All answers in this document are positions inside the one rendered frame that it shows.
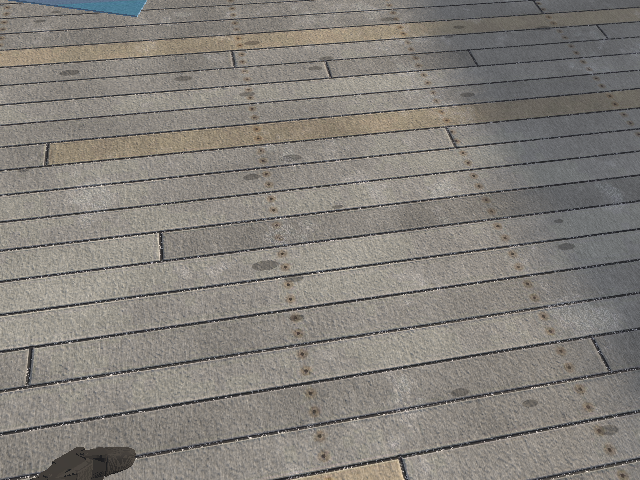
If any robot left hand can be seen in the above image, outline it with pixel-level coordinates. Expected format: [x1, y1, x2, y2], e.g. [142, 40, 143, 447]
[30, 447, 136, 480]

